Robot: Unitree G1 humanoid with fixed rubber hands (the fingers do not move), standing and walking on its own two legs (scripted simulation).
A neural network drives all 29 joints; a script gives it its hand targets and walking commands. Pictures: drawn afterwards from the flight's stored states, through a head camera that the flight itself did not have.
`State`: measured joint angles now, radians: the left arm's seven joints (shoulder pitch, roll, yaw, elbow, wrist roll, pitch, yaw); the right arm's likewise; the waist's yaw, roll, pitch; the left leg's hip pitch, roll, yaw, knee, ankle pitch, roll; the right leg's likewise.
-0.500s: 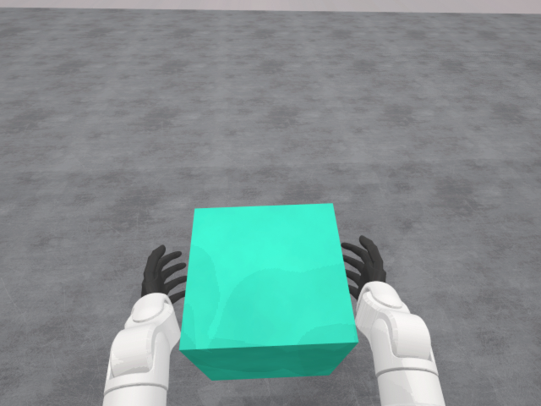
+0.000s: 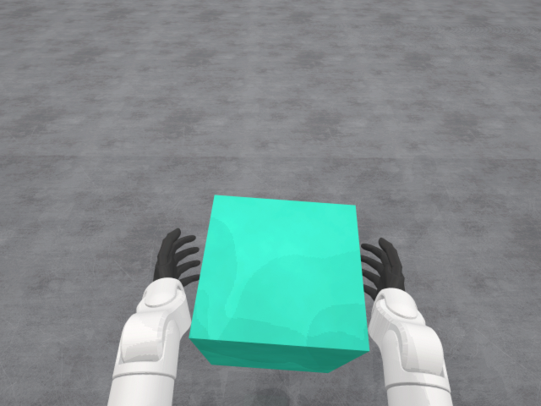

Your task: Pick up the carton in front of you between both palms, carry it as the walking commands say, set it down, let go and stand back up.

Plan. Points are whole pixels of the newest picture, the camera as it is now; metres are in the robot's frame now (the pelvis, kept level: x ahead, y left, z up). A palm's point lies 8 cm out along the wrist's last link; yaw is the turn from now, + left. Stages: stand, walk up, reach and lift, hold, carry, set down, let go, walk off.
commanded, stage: carry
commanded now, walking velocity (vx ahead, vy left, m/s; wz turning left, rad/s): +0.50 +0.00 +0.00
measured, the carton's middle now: (276, 292) +0.33 +0.00 -0.03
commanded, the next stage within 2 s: none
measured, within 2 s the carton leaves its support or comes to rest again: neither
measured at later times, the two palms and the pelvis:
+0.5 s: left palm (210, 162) +0.52 +0.12 +0.08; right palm (375, 159) +0.54 -0.18 +0.07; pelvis +0.32 -0.04 +0.00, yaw +3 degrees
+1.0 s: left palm (205, 75) +0.83 +0.17 +0.07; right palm (330, 79) +0.82 -0.13 +0.08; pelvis +0.61 +0.02 +0.01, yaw +0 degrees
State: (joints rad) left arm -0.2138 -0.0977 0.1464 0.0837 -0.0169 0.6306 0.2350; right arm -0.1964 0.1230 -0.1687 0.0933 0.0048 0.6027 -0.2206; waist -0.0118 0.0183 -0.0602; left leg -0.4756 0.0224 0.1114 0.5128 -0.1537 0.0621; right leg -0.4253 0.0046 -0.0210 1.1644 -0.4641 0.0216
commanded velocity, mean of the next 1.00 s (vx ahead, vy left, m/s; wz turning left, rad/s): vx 0.50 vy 0.00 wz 0.00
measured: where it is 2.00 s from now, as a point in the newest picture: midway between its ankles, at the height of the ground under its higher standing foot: (268, 196)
